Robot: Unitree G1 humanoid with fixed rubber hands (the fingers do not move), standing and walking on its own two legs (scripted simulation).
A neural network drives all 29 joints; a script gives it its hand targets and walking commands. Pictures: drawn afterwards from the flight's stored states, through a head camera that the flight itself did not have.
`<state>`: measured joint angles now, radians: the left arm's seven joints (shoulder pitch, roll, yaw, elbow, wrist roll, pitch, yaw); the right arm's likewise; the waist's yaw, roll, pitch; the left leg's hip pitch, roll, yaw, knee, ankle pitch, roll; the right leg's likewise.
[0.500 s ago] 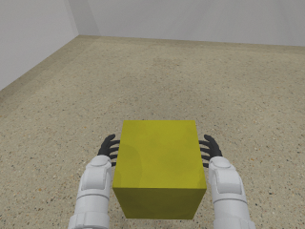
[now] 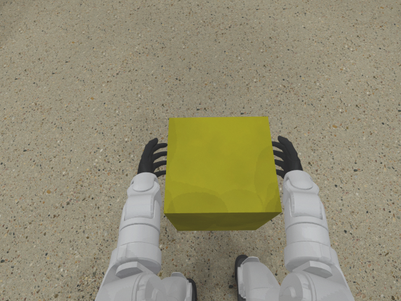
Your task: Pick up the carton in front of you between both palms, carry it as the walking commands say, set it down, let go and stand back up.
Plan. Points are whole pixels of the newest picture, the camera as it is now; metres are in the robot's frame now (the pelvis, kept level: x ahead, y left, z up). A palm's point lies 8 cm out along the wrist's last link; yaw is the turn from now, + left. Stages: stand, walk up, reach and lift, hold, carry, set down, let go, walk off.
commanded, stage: set down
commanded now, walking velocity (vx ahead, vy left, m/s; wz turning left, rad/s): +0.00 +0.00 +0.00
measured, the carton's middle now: (217, 180) +0.37 -0.03 -0.12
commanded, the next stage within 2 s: none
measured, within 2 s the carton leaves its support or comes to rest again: rests again in 1.94 s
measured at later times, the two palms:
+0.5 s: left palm (170, 181) +0.40 +0.10 -0.20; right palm (279, 177) +0.39 -0.20 -0.21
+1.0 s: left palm (187, 182) +0.45 +0.07 -0.36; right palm (275, 186) +0.42 -0.23 -0.37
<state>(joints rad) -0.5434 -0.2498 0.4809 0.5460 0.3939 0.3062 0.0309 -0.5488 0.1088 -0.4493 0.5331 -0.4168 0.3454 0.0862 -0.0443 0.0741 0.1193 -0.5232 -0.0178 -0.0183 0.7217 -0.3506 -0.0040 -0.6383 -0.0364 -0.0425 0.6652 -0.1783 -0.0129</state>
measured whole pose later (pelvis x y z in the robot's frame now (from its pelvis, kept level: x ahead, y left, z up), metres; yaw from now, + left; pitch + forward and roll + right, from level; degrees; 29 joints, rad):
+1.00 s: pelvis -0.05 +0.00 -0.25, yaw +4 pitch +46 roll +6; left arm -1.04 -0.06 0.43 0.71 0.14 0.23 0.15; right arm -1.04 -0.11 -0.40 0.69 -0.20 0.29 0.00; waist -0.08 0.09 -0.09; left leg -1.96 -0.11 0.00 1.78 -0.64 -0.04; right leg -2.12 -0.01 0.08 1.70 -0.39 0.01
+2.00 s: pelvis -0.08 +0.00 -0.36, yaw +5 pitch +40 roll +2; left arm -1.43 0.12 0.23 0.95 0.02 0.21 0.18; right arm -1.40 -0.34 -0.37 1.02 -0.05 0.20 0.03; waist -0.14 0.06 0.31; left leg -2.22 -0.19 -0.03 2.18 -0.66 -0.07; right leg -2.35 -0.06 0.05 2.05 -0.39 0.01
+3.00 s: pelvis -0.08 +0.00 -0.36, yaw +4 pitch +36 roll +2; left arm -1.43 0.29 0.03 0.89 -0.15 0.15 0.16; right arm -1.42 -0.48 -0.29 1.10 0.17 0.04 0.01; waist -0.11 0.04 0.40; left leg -2.13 -0.16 -0.04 2.20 -0.69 -0.08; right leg -2.29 -0.04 0.04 2.06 -0.40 0.00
